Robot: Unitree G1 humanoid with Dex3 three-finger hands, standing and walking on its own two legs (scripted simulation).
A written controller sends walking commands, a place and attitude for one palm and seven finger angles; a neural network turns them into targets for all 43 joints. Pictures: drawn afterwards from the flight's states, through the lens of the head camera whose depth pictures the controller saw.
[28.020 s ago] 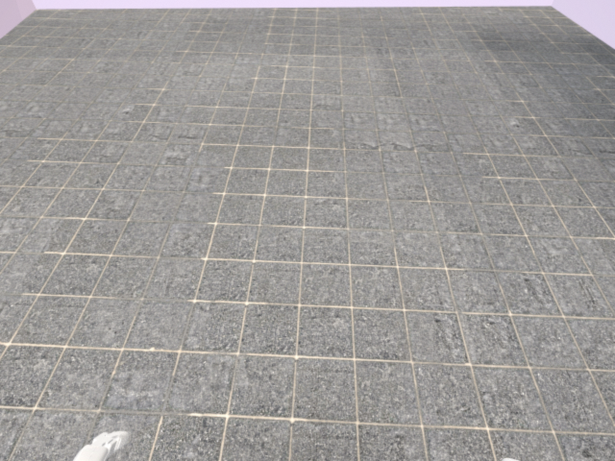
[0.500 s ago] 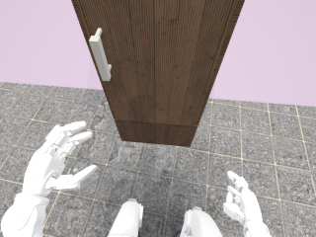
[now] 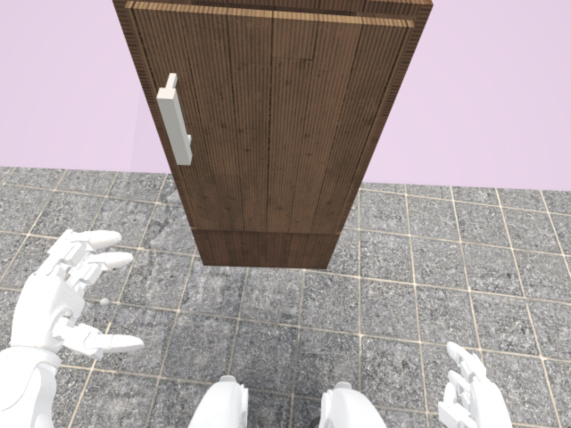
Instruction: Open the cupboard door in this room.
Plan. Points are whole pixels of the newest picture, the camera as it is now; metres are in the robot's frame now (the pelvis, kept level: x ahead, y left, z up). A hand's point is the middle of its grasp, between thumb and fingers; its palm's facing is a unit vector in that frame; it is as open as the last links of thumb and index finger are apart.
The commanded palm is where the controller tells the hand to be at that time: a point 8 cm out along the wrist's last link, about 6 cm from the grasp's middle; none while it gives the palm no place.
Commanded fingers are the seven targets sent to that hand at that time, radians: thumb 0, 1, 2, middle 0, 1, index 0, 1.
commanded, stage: raise the hand with hooked fingers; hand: left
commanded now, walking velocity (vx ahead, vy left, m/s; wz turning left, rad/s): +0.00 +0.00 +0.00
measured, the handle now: (178, 121) +0.57 +0.22 +0.04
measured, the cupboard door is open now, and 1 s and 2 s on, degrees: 0 0 0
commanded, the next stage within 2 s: move the hooked fingers beside the handle in 0.92 s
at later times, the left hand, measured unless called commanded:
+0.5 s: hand (68, 255) +0.31 +0.29 +0.06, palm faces +0.04 -1.00 -0.05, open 14.0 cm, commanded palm +0.28 +0.33 +0.06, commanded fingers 0.00 -0.50 0.30 -0.30 -1.20 -0.30 -1.20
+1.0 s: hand (89, 264) +0.30 +0.26 +0.05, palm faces +0.04 -1.00 -0.04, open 14.0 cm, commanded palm +0.27 +0.31 +0.06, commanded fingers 0.00 -0.50 0.30 -0.30 -1.20 -0.30 -1.20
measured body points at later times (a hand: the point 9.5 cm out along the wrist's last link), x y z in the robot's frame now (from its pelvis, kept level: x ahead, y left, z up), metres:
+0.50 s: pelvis +0.02 +0.01 +0.01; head +0.11 +0.03 +0.45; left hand +0.30 +0.34 +0.06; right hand +0.18 -0.23 -0.08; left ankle +0.03 +0.11 -0.65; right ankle +0.03 -0.12 -0.65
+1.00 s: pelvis +0.01 -0.01 +0.01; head +0.10 +0.00 +0.45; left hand +0.29 +0.32 +0.06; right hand +0.17 -0.25 -0.08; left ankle +0.03 +0.11 -0.65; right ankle +0.03 -0.12 -0.65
